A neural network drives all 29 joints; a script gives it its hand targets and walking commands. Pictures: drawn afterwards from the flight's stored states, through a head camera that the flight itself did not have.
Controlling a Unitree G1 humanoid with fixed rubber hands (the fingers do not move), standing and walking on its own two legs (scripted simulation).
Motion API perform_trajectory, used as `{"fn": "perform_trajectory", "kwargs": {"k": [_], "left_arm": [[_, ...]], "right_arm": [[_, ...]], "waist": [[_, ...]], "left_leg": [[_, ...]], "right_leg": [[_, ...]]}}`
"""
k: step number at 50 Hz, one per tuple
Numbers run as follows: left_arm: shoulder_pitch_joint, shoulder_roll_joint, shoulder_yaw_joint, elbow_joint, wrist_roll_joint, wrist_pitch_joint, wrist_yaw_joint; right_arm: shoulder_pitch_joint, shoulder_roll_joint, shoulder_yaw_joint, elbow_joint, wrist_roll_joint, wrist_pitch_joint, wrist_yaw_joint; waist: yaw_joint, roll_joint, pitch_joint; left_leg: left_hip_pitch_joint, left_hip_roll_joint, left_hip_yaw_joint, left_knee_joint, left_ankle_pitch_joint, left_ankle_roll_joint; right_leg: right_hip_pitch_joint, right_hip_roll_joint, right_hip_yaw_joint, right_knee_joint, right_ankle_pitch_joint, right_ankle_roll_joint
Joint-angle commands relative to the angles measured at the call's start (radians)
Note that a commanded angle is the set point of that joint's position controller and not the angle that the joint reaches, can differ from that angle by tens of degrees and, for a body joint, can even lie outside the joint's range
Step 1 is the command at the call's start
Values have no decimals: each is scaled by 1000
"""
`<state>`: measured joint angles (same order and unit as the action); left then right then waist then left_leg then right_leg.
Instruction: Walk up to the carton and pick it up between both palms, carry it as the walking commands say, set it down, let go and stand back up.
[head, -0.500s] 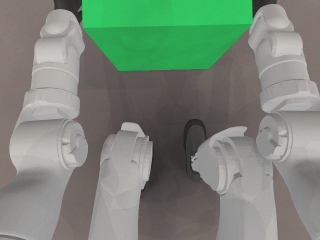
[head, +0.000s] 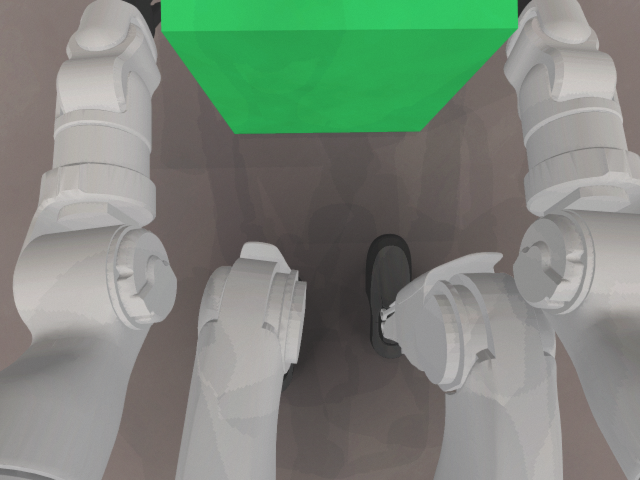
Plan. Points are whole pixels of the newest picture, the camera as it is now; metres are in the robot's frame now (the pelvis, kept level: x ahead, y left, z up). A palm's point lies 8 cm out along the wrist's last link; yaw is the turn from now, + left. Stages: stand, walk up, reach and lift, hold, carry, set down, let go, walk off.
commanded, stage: set down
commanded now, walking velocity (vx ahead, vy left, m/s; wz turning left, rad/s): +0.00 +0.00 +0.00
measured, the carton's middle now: (330, 20) +0.56 +0.01 -0.21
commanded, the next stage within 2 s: none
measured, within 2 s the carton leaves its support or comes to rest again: rests again in 0.98 s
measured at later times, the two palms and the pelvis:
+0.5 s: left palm out of the picture +0.55 +0.20 -0.13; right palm out of the picture +0.56 -0.17 -0.13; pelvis +0.01 +0.00 +0.00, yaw +0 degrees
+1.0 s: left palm (130, 28) +0.53 +0.21 -0.16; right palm (528, 22) +0.55 -0.19 -0.16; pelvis +0.01 +0.00 +0.00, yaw +1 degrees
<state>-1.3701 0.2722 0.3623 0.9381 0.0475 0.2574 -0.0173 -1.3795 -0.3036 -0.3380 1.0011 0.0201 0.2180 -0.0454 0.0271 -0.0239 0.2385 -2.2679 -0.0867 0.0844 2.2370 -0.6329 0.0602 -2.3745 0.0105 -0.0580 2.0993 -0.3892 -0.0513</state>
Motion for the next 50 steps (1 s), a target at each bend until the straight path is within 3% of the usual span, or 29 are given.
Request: {"fn": "perform_trajectory", "kwargs": {"k": [1, 20, 26, 32, 37, 40, 43, 50], "left_arm": [[-426, -806, -309, -6, -73, 4, -237], [-341, -757, -291, 30, -51, 3, -230], [-308, -653, -259, 42, -39, -13, -208], [-247, -396, -197, 66, -44, -56, -133], [-152, 81, -131, 106, -112, -148, 11], [-220, 180, -169, 40, -206, -202, 70], [-251, 233, -209, -12, -265, -225, 96], [-179, 249, -212, 42, -279, -218, 92]], "right_arm": [[-462, 838, 287, -14, 58, 13, 230], [-351, 785, 251, 26, 21, 16, 235], [-320, 676, 219, 42, 12, 0, 209], [-256, 411, 171, 65, 12, -41, 130], [-147, -56, 127, 108, 56, -122, -4], [-221, -114, 176, 34, 137, -176, -50], [-230, -133, 215, 20, 199, -187, -69], [-191, -181, 214, 38, 203, -183, -59]], "waist": [[56, 38, -840], [28, 47, -793], [26, 44, -796], [28, 24, -816], [19, 2, -854], [20, 9, -1008], [31, 16, -1165], [18, 15, -1087]], "left_leg": [[237, 28, -126, -305, 111, -24], [241, 27, -138, -282, 132, -33], [247, 29, -133, -277, 124, -40], [272, 37, -128, -274, 118, -52], [315, 52, -132, -275, 139, -62], [372, 59, -143, -254, 258, -61], [412, 62, -136, -234, 327, -57], [370, 71, -139, -241, 276, -51]], "right_leg": [[584, 51, 74, -32, -16, 0], [582, 44, 80, -16, 12, 6], [610, 37, 78, -14, 14, 12], [669, 24, 78, -14, 20, 22], [740, 0, 80, -11, 53, 34], [847, -3, 99, 10, 187, 31], [952, -2, 116, 38, 278, 34], [877, -21, 116, 28, 220, 31]]}}
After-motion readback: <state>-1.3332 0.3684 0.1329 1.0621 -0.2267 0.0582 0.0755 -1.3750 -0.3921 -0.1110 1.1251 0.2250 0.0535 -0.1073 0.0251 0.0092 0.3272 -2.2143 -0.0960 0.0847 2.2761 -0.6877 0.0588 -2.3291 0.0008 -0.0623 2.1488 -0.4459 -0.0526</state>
